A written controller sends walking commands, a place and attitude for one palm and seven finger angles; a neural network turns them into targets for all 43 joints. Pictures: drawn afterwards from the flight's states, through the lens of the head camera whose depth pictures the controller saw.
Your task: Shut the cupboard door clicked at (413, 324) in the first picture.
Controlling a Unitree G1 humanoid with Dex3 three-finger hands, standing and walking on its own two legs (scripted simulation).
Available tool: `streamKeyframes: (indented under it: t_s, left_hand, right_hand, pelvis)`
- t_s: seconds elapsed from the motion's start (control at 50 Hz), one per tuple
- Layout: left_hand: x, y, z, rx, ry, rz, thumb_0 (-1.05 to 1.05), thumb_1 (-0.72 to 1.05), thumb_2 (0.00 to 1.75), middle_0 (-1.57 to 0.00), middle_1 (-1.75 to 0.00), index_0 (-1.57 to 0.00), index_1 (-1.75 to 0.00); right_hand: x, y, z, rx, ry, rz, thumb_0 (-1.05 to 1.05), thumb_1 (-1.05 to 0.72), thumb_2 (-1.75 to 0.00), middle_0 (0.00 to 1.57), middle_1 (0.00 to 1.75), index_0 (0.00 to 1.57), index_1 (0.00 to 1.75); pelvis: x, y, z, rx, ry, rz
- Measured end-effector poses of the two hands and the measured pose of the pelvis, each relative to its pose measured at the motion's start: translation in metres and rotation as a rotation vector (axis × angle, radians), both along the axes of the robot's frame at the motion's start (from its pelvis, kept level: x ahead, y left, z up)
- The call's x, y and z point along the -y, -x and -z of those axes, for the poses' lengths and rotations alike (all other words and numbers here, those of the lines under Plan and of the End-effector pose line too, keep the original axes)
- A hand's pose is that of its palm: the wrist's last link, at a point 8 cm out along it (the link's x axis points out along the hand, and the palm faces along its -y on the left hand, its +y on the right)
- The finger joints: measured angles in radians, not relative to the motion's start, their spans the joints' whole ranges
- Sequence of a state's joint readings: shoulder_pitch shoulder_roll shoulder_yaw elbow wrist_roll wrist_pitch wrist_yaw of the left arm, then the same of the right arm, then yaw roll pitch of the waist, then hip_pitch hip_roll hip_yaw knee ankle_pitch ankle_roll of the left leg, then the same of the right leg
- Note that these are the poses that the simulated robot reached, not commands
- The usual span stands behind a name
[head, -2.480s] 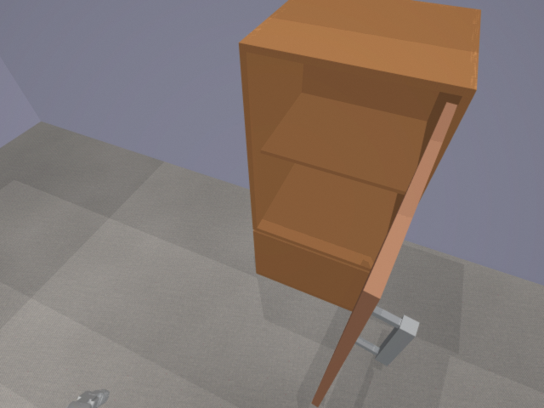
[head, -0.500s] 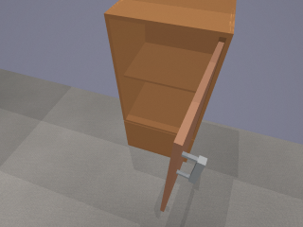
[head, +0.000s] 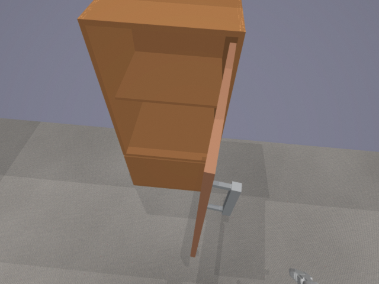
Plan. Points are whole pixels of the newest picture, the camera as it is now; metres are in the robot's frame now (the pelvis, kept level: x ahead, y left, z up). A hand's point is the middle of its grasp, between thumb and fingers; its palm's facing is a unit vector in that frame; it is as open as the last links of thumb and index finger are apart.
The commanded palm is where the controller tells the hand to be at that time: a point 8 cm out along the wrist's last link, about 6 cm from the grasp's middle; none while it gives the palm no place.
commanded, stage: walk to a spot facing it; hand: left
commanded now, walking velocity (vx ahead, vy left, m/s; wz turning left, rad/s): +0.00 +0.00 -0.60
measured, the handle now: (221, 198) +0.31 -0.03 -0.01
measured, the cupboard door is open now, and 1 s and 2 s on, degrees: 83 83 100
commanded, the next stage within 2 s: none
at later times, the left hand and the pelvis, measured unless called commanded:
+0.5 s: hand (132, 263) +0.18 +0.16 -0.16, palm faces -0.35 -0.90 -0.24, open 7.4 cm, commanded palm none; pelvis -0.02 +0.01 -0.01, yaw -20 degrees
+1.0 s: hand (133, 257) +0.19 +0.17 -0.16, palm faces -0.57 -0.80 -0.19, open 7.4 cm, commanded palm none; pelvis +0.00 +0.04 +0.01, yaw -38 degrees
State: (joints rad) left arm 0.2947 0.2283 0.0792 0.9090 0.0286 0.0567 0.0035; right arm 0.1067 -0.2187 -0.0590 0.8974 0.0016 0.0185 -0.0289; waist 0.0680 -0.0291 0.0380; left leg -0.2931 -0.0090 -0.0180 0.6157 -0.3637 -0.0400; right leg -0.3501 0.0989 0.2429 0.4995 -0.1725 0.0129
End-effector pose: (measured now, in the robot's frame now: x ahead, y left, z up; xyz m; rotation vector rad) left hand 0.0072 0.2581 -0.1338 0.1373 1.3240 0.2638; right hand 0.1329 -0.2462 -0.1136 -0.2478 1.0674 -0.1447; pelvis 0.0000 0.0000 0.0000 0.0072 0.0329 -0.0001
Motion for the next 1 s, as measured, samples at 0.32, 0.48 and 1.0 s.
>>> streamKeyframes:
  t_s: [0.32, 0.48, 1.0]
  left_hand:
    - [-0.028, -0.109, -0.004, 0.095, 0.034, 0.304, 0.01, 0.91, 0.9, -0.2, -0.3, -0.19, -0.3]
    - [0.039, -0.171, -0.007, 0.185, 0.04, 0.516, 0.01, 0.91, 0.9, -0.2, -0.3, -0.2, -0.3]
    - [0.048, -0.207, -0.001, 0.064, 0.085, 0.754, 0.01, 0.91, 0.89, -0.2, -0.3, -0.2, -0.3]
  right_hand:
    - [-0.025, 0.149, -0.008, -0.147, 0.026, 0.276, 0.01, -0.9, -0.9, 0.2, 0.3, 0.2, 0.3]
    - [-0.016, 0.243, 0.02, -0.279, -0.036, 0.48, 0.01, -0.9, -0.9, 0.2, 0.3, 0.2, 0.3]
    - [-0.076, 0.247, -0.001, -0.144, -0.049, 0.727, 0.01, -0.9, -0.9, 0.2, 0.3, 0.2, 0.3]
  pelvis:
    - [-0.035, 0.013, -0.008, 0.04, 0.051, 0.206]
    - [-0.016, 0.018, 0.006, 0.028, 0.032, 0.326]
    - [-0.044, -0.003, -0.006, 0.017, 0.048, 0.665]
